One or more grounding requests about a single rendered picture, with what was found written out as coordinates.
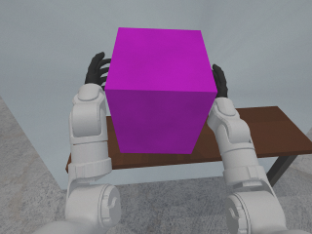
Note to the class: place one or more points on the table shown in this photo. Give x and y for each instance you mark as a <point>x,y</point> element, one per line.
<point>273,134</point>

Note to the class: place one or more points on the left robot upper arm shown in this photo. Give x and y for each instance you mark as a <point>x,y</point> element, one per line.
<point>90,209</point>

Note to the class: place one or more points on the right robot hand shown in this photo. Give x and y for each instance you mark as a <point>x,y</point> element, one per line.
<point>220,82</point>

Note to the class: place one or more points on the right robot forearm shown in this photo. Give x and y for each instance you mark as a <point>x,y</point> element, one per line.
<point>236,148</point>

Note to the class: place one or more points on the left robot forearm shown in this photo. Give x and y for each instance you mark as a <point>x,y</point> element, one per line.
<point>88,133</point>

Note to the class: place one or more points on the carton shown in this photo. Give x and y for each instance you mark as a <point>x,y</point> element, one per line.
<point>160,89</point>

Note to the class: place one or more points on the left robot hand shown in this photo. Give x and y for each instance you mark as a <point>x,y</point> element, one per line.
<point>95,70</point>

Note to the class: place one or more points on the right robot upper arm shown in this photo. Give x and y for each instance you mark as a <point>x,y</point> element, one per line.
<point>256,212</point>

